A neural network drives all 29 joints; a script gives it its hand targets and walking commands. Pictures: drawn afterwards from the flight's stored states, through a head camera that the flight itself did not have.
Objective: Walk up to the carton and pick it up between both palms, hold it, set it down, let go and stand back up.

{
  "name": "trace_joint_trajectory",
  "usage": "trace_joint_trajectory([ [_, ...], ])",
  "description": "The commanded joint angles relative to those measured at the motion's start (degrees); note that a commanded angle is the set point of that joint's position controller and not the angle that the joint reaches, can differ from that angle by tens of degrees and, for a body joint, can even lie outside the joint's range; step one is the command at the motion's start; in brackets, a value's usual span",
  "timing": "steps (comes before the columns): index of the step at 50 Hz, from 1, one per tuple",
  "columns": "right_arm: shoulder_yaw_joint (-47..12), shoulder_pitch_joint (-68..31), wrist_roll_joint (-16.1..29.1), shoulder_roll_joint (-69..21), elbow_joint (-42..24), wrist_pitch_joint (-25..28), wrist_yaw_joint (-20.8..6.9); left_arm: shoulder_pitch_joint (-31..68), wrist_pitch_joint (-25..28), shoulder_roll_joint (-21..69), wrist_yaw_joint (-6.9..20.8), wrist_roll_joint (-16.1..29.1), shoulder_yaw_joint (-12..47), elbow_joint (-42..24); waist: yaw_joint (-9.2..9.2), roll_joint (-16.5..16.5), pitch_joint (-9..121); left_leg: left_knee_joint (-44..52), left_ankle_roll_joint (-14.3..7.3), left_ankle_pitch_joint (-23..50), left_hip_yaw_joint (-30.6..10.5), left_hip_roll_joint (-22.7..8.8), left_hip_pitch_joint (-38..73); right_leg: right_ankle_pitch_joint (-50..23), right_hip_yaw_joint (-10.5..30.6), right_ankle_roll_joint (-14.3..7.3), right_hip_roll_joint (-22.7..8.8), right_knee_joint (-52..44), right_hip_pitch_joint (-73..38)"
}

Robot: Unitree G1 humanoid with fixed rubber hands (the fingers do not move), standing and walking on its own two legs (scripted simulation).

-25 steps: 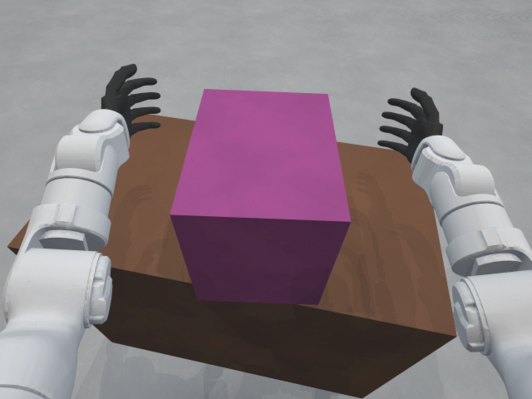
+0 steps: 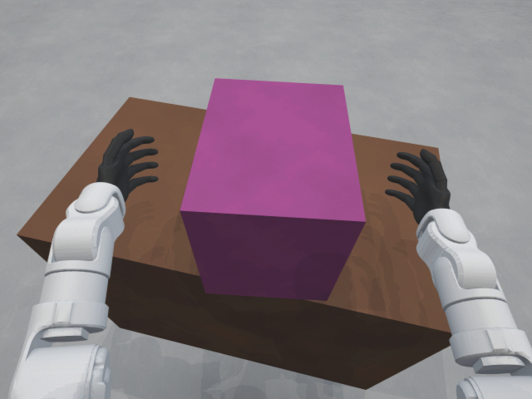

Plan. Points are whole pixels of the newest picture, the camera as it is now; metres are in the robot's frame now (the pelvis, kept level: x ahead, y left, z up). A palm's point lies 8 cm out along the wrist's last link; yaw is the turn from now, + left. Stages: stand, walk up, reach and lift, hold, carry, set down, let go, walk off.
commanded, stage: set down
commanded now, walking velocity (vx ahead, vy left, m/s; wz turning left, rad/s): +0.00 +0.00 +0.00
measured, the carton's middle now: (272, 192) +0.46 +0.02 +0.01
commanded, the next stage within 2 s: let go in 1.96 s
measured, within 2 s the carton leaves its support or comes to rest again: neither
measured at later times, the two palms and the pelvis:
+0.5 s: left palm (118, 277) +0.27 +0.24 +0.03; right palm (418, 294) +0.26 -0.19 +0.03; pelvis -0.01 -0.01 +0.00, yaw -1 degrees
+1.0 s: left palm (116, 327) +0.22 +0.24 -0.02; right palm (412, 341) +0.21 -0.20 -0.03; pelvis +0.01 +0.00 +0.00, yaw -1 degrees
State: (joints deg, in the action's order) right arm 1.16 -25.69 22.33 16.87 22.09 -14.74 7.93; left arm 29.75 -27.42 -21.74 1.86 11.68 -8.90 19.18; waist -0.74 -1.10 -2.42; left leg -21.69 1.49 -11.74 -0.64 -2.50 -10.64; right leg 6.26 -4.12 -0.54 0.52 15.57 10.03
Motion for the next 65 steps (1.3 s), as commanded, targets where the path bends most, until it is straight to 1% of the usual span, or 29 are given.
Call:
trace_joint_trajectory([
  [1, 4.2, -11.5, -2.1, 7.3, -16.4, 4.7, 0.7, 13.1, 5.8, -8.0, 0.5, -0.1, -2.7, -14.5, -1.44, 3.9, 26.3, -0.5, 2.0, 25.2, 1.0, 3.4, 7.4, -16.0, 2.4, 0.4, 2.6, 3.0, -13.8],
  [5, 3.0, -7.6, -3.0, 4.6, -18.5, 6.1, 0.5, 9.4, 8.9, -6.7, 0.4, 0.8, -2.5, -15.3, 0.18, 3.9, 23.4, 0.7, 1.2, 19.4, 1.1, 3.1, 4.8, -9.6, 2.5, 0.2, 2.1, 3.0, -14.0],
  [7, 3.6, -5.2, -4.4, 2.9, -19.5, 6.4, 0.5, 6.7, 9.8, -6.0, 0.1, 0.3, -2.1, -14.5, -0.03, 4.2, 21.0, 1.5, 0.9, 15.7, 1.7, 3.4, 3.7, -6.0, 3.0, -0.2, 1.9, 3.0, -13.3],
  [9, 3.7, -1.6, -5.2, 2.4, -19.4, 7.2, 0.3, 4.6, 11.5, -5.7, -0.2, 0.3, -2.2, -15.0, 1.38, 4.1, 18.2, 2.5, 0.7, 12.4, 2.0, 3.2, 2.2, -2.8, 3.7, -0.2, 1.5, 2.3, -13.4],
  [12, 3.0, 0.4, -6.5, 0.9, -22.7, 9.2, 0.4, 1.3, 14.8, -5.6, -0.8, 1.7, -1.3, -13.1, 1.49, 1.3, 17.9, 2.7, -0.2, 11.1, 2.7, 3.5, 1.4, -0.7, 3.4, -0.3, 1.4, 2.9, -13.5],
  [17, 1.7, 7.1, -7.2, -2.2, -22.8, 12.3, 0.7, -4.1, 20.6, -5.0, -1.2, 2.6, -0.3, -12.8, 3.39, 4.0, 16.2, 2.1, -0.1, 10.5, 2.8, 3.1, 1.3, 1.6, 4.4, -1.1, 1.1, 3.4, -13.7],
  [20, 1.9, 5.3, -8.5, -2.5, -23.1, 13.8, 0.6, -2.5, 23.7, -5.9, -1.5, 4.0, 1.6, -10.4, 2.39, 2.0, 16.7, 1.7, -0.7, 7.5, 3.6, 3.5, -1.5, 3.7, 4.7, -1.3, 0.5, 4.2, -11.6],
  [21, 0.3, 9.3, -8.1, -3.7, -23.0, 13.9, 0.7, -6.1, 24.5, -5.8, -1.4, 4.2, 1.5, -9.6, 3.85, 2.0, 15.7, 1.6, -1.0, 7.0, 3.2, 3.2, -1.2, 4.0, 5.6, -1.4, 0.0, 4.4, -12.4],
  [22, 0.9, 7.5, -9.0, -4.7, -23.2, 14.4, 0.6, -6.1, 25.8, -5.3, -1.2, 4.5, 2.4, -10.0, 3.18, 1.5, 15.6, 1.5, -0.8, 6.6, 3.3, 3.3, -1.1, 4.7, 5.2, -1.0, 0.2, 4.0, -11.5],
  [25, 0.5, 9.7, -9.4, -5.6, -19.6, 15.0, 0.2, -5.8, 28.5, -4.9, -0.9, 5.2, 4.5, -7.7, 2.66, 3.7, 14.6, 1.9, -0.5, 6.4, 3.1, 3.1, -1.3, 6.0, 5.2, -2.0, 0.1, 4.3, -10.8],
  [28, 0.4, 8.4, -10.2, -3.8, -16.4, 15.8, -0.2, -7.0, 30.3, -4.3, -0.7, 5.7, 5.3, -3.6, 2.46, 2.8, 12.7, 2.1, -0.1, 4.8, 3.3, 3.6, -1.4, 7.5, 5.3, -1.8, -0.1, 4.0, -9.4],
  [33, -0.5, 13.2, -10.1, -5.7, -11.5, 19.7, -0.9, -13.1, 35.0, -2.7, 0.2, 4.7, 5.7, -1.2, 2.90, 3.4, 11.2, 2.6, 0.3, 6.6, 2.6, 3.2, 0.0, 5.1, 5.4, -2.1, -0.1, 2.7, -11.5],
  [35, -1.1, 14.0, -9.8, -5.8, -7.2, 19.9, -1.4, -14.0, 36.2, -4.1, 0.3, 3.8, 5.2, 0.8, 2.37, 3.9, 10.1, 2.9, 0.2, 4.9, 2.4, 3.6, 0.3, 7.9, 5.3, -2.1, -0.1, 2.4, -10.2],
  [37, -1.0, 15.6, -10.3, -6.4, -7.3, 21.6, -1.9, -16.2, 37.9, -3.4, 0.4, 3.8, 6.0, 2.1, 2.03, 2.2, 8.4, 3.5, -0.1, 4.5, 2.4, 3.6, 0.0, 7.9, 5.1, -2.0, -0.1, 2.2, -9.8],
  [38, -0.6, 11.9, -10.6, -5.1, -7.5, 22.4, -2.3, -11.8, 39.1, -3.6, 0.1, 4.4, 6.0, 1.4, 1.64, 2.1, 10.5, 3.2, 0.3, 4.6, 2.4, 3.5, 0.1, 7.9, 5.1, -2.4, 0.0, 2.5, -8.7],
  [39, -0.8, 18.0, -10.3, -5.8, -6.9, 23.9, -2.4, -18.9, 40.3, -2.8, -0.1, 3.6, 6.1, 2.0, 1.94, 3.1, 8.7, 2.7, 0.4, 7.9, 2.3, 3.9, 1.4, 4.4, 5.4, -2.5, 0.1, 2.7, -10.2],
  [41, -0.7, 19.7, -10.6, -5.6, -6.6, 26.7, -2.7, -20.8, 42.4, -2.2, -0.2, 2.8, 6.1, 1.0, 1.33, 3.5, 10.6, 1.8, 1.0, 12.8, 1.5, 4.1, 3.2, -0.1, 5.1, -2.4, 0.2, 3.3, -11.3],
  [43, -2.2, 24.4, -10.5, -5.8, -4.6, 29.4, -3.0, -28.4, 43.8, -1.5, 0.2, 1.6, 5.1, 1.2, 3.02, 2.8, 9.2, 1.1, 0.9, 16.5, 1.8, 4.2, 4.8, -3.6, 5.1, -2.1, 0.3, 3.1, -13.1],
  [44, -1.7, 25.3, -10.7, -6.0, -4.3, 30.6, -2.9, -28.0, 44.6, -1.2, 0.2, 1.8, 5.0, 1.1, 1.70, 2.5, 9.3, 1.0, 0.9, 16.1, 1.6, 4.3, 5.6, -4.1, 5.3, -2.2, 0.4, 2.9, -12.9],
  [46, -2.8, 28.2, -10.0, -6.2, -3.2, 32.5, -3.3, -30.3, 45.8, -1.7, 0.0, 1.3, 5.5, 0.9, 2.15, 2.9, 7.4, 1.4, 1.0, 15.1, 1.6, 4.2, 6.4, -3.3, 5.9, -2.4, 0.3, 3.2, -12.2],
  [49, -1.9, 29.5, -10.6, -5.7, -5.2, 35.8, -4.5, -33.0, 47.1, -1.2, -1.9, 0.4, 6.5, -1.3, 3.20, 3.7, 6.8, 0.4, 1.1, 16.4, 1.8, 4.0, 6.3, -2.5, 5.7, -2.9, 0.6, 3.9, -12.0],
  [50, -2.0, 29.8, -11.0, -4.5, -5.7, 37.0, -4.8, -33.8, 47.7, -1.5, -2.4, 0.8, 6.7, -2.9, 3.23, 2.2, 7.7, 0.3, 1.5, 18.1, 2.0, 4.0, 7.2, -4.6, 5.5, -3.1, 0.8, 3.8, -11.3],
  [52, -1.1, 31.0, -10.6, -4.5, -4.3, 38.0, -5.3, -35.7, 47.2, -0.7, -2.8, -0.3, 7.2, -1.5, 3.21, 3.5, 5.1, 0.5, 1.2, 16.5, 2.0, 3.9, 6.2, -2.0, 6.0, -3.2, 0.4, 4.0, -11.2],
  [53, -1.1, 31.5, -11.4, -4.2, -3.1, 38.5, -5.5, -35.7, 46.8, 0.5, -3.2, -0.3, 8.2, -0.7, 2.99, 2.4, 3.6, 1.3, 1.0, 15.8, 2.2, 3.2, 6.2, -1.2, 5.5, -3.2, 0.7, 3.7, -9.8],
  [55, -0.6, 32.3, -12.3, -4.6, -4.3, 38.6, -6.3, -35.5, 46.4, 0.5, -3.6, 0.0, 9.0, -3.1, 2.66, 2.3, 4.2, 1.2, 0.8, 14.0, 2.1, 3.1, 6.8, 0.5, 5.1, -3.7, 0.4, 3.5, -9.6],
  [56, -0.6, 34.0, -12.5, -4.3, -1.0, 38.2, -6.9, -37.2, 45.8, -0.2, -3.8, -1.4, 9.3, -2.6, 2.88, 4.0, 3.2, 2.0, 1.1, 13.7, 2.9, 3.4, 6.8, 1.1, 5.3, -3.7, 0.8, 3.1, -10.1],
  [61, 0.2, 35.5, -14.5, -3.0, 2.2, 36.8, -7.6, -39.0, 42.3, 2.6, -4.0, -2.7, 9.7, -0.7, 2.84, 3.8, 0.2, 3.2, 1.3, 13.6, 2.9, 2.6, 6.7, 1.7, 4.5, -3.4, 0.6, 2.4, -10.2],
  [63, 0.6, 36.1, -15.1, -2.8, 0.2, 36.2, -7.8, -39.8, 41.6, 2.4, -4.1, -3.3, 9.4, -2.3, 3.18, 3.6, -1.2, 3.7, 1.4, 12.9, 3.2, 2.3, 5.5, 1.2, 4.6, -3.3, 0.7, 2.1, -11.9],
  [65, 0.4, 36.8, -16.4, -2.9, 4.6, 35.1, -8.1, -40.0, 40.0, 3.2, -4.3, -4.8, 9.6, 0.6, 2.41, 4.0, -3.1, 5.0, 1.3, 12.2, 3.9, 2.6, 6.5, 2.1, 4.4, -3.1, 0.7, 1.3, -11.4],
])
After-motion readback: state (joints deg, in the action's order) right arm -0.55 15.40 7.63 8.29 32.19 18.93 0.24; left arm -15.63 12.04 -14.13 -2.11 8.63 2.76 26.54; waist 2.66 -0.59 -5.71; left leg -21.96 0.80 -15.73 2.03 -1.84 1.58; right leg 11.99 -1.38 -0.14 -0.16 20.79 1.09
